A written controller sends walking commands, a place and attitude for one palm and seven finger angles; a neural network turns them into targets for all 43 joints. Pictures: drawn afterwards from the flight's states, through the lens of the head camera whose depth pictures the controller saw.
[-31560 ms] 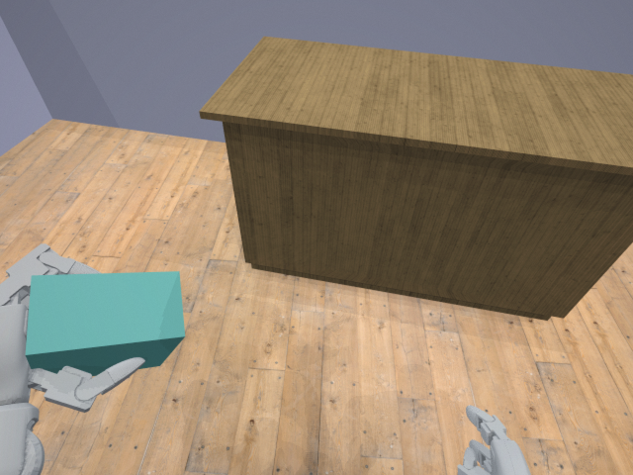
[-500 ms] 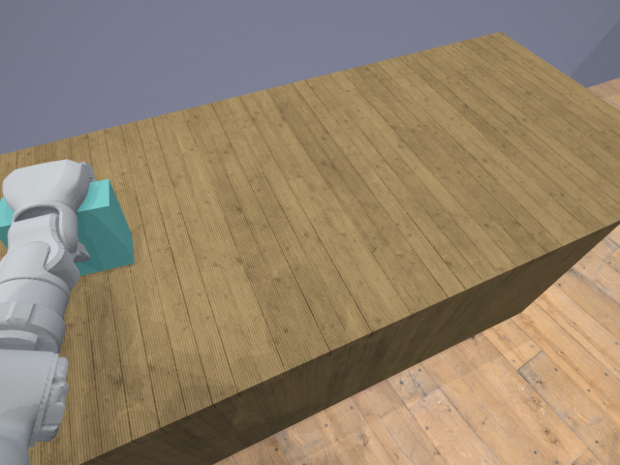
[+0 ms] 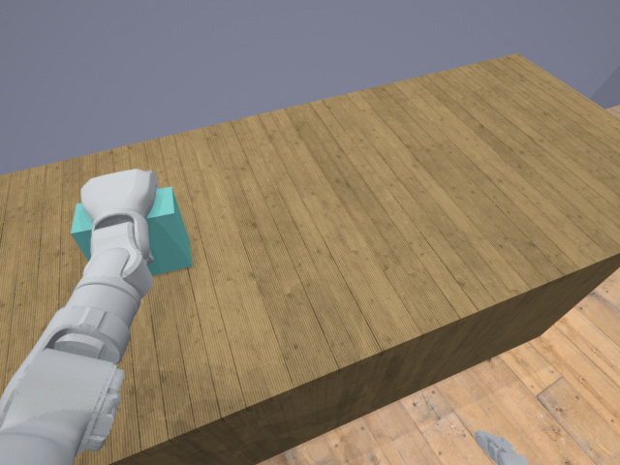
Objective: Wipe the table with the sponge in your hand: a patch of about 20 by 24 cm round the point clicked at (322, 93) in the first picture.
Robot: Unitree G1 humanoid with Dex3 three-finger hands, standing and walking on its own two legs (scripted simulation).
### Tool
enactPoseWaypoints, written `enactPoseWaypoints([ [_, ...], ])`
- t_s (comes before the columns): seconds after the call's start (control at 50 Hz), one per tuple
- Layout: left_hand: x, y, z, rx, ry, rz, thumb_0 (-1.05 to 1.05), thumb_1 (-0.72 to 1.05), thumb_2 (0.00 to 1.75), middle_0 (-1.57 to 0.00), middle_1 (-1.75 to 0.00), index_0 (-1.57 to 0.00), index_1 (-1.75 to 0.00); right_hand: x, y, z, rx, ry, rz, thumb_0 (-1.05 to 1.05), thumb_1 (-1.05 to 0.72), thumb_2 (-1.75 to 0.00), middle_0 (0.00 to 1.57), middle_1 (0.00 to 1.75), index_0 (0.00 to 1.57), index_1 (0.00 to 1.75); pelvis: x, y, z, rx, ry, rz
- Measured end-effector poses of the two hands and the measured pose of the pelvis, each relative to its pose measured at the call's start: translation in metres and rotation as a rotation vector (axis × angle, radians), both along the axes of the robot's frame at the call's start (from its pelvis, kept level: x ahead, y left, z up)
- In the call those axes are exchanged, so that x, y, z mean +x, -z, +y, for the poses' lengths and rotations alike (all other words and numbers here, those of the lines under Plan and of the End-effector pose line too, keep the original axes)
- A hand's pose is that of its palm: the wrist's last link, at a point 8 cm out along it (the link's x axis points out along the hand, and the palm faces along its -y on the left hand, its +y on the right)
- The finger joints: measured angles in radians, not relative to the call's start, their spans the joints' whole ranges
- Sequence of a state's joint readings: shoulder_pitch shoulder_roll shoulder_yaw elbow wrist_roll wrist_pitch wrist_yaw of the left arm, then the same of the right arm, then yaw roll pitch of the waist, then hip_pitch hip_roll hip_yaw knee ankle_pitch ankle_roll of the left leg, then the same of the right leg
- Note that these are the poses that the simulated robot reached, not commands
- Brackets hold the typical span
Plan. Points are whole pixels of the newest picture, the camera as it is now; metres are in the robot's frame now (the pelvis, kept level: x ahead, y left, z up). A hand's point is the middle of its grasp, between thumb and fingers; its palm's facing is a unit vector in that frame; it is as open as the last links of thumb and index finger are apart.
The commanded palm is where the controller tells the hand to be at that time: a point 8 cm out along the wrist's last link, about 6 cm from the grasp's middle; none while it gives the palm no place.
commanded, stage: wipe back along the middle lane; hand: left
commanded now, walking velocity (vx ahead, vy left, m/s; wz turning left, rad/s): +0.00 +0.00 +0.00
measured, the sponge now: (141, 245) +0.41 +0.28 +0.02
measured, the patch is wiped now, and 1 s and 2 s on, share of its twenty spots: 0.45 0.70 0.80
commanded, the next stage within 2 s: slide across to the third lane in 1.62 s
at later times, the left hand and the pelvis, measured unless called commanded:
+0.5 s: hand (145, 245) +0.38 +0.25 +0.06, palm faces -0.05 -0.02 -1.00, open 10.2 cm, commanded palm +0.35 +0.23 +0.09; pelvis +0.00 -0.01 +0.00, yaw -1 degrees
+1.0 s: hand (153, 266) +0.35 +0.23 +0.06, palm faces -0.01 -0.04 -1.00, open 10.2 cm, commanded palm +0.31 +0.21 +0.09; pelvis +0.00 -0.01 +0.00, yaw +0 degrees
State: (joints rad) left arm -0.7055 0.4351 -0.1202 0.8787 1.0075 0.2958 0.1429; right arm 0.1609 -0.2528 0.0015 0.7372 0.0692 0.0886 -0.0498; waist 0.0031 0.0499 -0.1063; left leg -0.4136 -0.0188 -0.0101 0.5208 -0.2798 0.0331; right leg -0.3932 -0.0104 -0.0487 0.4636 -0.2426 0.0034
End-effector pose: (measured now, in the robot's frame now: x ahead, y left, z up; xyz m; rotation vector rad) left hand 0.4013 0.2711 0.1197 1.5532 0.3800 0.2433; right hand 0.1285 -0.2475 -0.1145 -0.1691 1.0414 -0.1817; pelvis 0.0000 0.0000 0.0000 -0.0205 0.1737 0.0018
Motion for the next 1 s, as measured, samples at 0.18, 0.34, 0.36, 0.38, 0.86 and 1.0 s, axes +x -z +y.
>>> enactPoseWaypoints([
  [0.18,-0.007,0.003,-0.011,-0.011,-0.014,-0.014,0.0,-0.51,1.05,-0.7,-1.34,-0.74,-1.33,-0.001,-0.001,-0.01,0.003,0.011,0.004,0.01,-0.91,-0.89,0.2,0.3,0.2,0.3,0.003,-0.001,-0.006,0.003,0.011,-0.01],
  [0.34,-0.022,0.005,-0.017,-0.009,-0.027,-0.025,0.0,-0.51,1.05,-0.7,-1.34,-0.73,-1.33,-0.002,-0.003,-0.019,-0.007,0.013,0.009,0.01,-0.91,-0.89,0.2,0.3,0.2,0.3,0.002,-0.002,-0.01,0.006,0.009,-0.032],
  [0.36,-0.023,0.005,-0.018,-0.013,-0.029,-0.026,0.0,-0.51,1.05,-0.7,-1.34,-0.73,-1.34,-0.001,-0.004,-0.019,-0.008,0.013,0.006,0.01,-0.91,-0.89,0.2,0.3,0.2,0.3,0.002,-0.002,-0.01,0.006,0.01,-0.034],
  [0.38,-0.025,0.005,-0.018,-0.013,-0.03,-0.026,0.0,-0.51,1.05,-0.7,-1.34,-0.73,-1.34,0.0,-0.004,-0.019,-0.008,0.013,0.002,0.01,-0.91,-0.89,0.2,0.3,0.2,0.3,0.002,-0.002,-0.01,0.006,0.011,-0.036],
  [0.86,-0.059,0.006,-0.037,-0.016,-0.021,-0.048,0.0,-0.5,1.05,-0.68,-1.34,-0.72,-1.34,0.052,-0.019,0.006,0.048,-0.076,-0.145,0.01,-0.91,-0.89,0.2,0.3,0.2,0.3,-0.001,-0.002,-0.011,0.012,0.007,-0.073],
  [1.0,-0.072,0.007,-0.044,-0.028,-0.019,-0.076,0.0,-0.5,1.04,-0.68,-1.35,-0.72,-1.34,0.06,-0.02,0.01,0.062,-0.094,-0.155,0.02,-0.91,-0.89,0.2,0.3,0.2,0.3,0.002,-0.002,-0.011,0.013,0.008,-0.086],
])
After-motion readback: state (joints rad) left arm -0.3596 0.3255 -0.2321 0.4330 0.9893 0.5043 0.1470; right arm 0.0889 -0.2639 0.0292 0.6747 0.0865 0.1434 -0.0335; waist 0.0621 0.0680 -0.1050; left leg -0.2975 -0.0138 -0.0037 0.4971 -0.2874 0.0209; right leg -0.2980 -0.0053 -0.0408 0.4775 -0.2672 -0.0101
